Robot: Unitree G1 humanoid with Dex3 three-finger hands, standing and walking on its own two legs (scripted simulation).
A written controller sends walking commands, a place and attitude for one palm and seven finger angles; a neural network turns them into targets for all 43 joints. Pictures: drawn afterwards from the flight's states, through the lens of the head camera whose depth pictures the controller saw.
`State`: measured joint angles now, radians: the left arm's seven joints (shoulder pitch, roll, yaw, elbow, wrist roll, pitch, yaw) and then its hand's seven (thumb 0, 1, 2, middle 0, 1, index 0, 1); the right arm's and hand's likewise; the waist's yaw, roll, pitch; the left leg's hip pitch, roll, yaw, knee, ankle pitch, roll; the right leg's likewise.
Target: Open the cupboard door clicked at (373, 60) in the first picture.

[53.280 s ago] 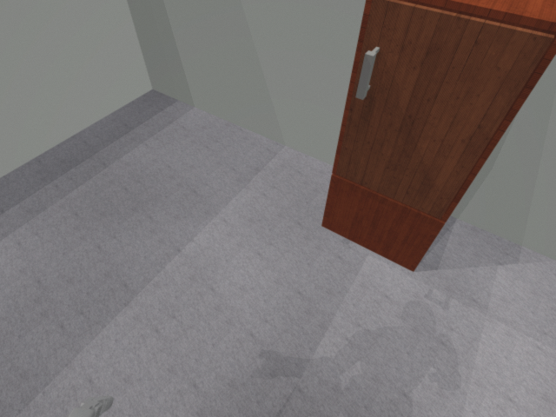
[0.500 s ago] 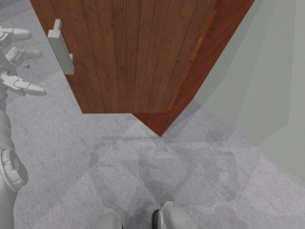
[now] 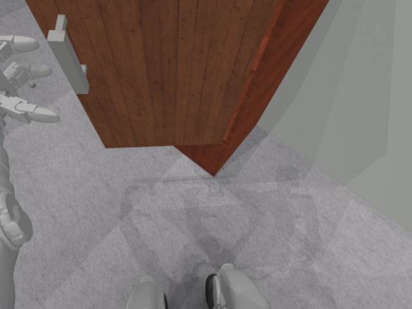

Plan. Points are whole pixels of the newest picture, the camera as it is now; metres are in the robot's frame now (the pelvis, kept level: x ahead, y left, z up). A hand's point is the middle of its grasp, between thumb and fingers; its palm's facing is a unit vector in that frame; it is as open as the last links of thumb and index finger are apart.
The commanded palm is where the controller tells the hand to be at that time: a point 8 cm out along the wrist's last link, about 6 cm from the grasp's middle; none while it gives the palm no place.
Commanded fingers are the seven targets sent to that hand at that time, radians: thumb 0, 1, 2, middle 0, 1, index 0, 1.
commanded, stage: move the hooked fingers beside the handle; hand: left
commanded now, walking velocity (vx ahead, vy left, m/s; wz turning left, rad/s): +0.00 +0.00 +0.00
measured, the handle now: (72, 56) +0.56 +0.20 +0.08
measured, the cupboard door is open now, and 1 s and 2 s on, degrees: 44 44 44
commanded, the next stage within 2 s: slide the fingers in behind the handle in 0.02 s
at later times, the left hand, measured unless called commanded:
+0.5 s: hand (47, 82) +0.50 +0.23 +0.08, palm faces -0.01 -1.00 +0.00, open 14.0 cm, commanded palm +0.48 +0.27 +0.08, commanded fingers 0.00 -0.50 0.30 -0.30 -1.20 -0.30 -1.20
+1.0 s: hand (74, 80) +0.51 +0.19 +0.08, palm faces -0.01 -1.00 -0.01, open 14.0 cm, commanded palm +0.48 +0.24 +0.08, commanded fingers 0.00 -0.50 0.30 -0.30 -1.20 -0.30 -1.20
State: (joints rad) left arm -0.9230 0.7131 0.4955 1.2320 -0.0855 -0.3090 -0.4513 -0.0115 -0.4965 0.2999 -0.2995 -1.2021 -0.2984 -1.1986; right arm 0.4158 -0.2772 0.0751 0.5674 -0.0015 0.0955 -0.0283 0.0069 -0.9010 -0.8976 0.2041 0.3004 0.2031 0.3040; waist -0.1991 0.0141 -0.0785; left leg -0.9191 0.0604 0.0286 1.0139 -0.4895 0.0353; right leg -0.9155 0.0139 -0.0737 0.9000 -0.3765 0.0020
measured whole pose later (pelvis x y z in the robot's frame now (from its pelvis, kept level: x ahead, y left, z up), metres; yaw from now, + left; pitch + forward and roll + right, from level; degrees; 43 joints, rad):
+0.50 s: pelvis +0.00 -0.01 +0.00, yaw +0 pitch +22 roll -4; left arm -0.88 0.63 0.47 1.17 -0.10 -0.33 -0.40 -0.01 -0.50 0.30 -0.30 -1.20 -0.30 -1.20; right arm 0.40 -0.27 0.06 0.57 0.00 0.10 -0.02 0.01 -0.90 -0.90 0.20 0.30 0.20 0.30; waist -0.19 0.01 -0.09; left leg -0.89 0.06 0.03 1.00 -0.49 0.03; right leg -0.89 0.02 -0.07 0.89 -0.38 -0.01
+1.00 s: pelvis +0.00 -0.01 +0.00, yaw +0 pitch +21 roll -3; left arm -0.90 0.52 0.42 1.14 -0.09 -0.37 -0.30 -0.01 -0.50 0.30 -0.30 -1.20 -0.30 -1.20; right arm 0.39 -0.26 0.05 0.59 -0.01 0.07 -0.01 0.01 -0.90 -0.90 0.20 0.30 0.20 0.30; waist -0.18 0.02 -0.09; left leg -0.89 0.06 0.03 1.00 -0.49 0.02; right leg -0.90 0.01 -0.07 0.91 -0.39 -0.01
